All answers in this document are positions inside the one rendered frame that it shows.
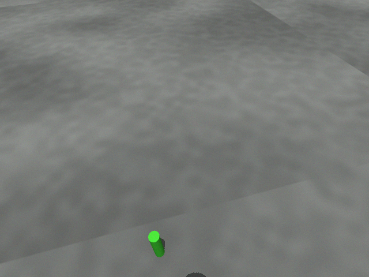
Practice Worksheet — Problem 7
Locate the can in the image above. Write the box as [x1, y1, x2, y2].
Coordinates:
[148, 231, 165, 257]

